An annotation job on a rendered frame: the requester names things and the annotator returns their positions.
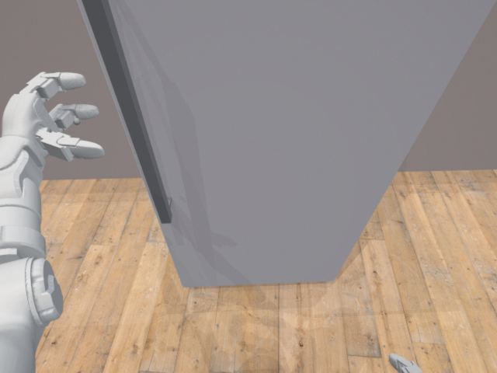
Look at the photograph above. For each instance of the robot left upper arm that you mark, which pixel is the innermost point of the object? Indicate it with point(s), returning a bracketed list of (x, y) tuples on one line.
[(30, 298)]

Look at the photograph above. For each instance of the robot left forearm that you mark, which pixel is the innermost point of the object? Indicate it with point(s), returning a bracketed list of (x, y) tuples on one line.
[(21, 166)]

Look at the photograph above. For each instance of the left robot hand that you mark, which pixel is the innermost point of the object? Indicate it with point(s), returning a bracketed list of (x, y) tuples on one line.
[(25, 116)]

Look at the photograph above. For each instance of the right robot hand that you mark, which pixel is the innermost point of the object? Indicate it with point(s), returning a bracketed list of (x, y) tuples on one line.
[(402, 365)]

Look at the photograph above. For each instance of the fridge door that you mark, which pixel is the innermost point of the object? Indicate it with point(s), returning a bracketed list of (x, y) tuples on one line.
[(278, 125)]

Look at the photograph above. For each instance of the handle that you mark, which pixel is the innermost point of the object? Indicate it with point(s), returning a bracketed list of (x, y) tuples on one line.
[(107, 38)]

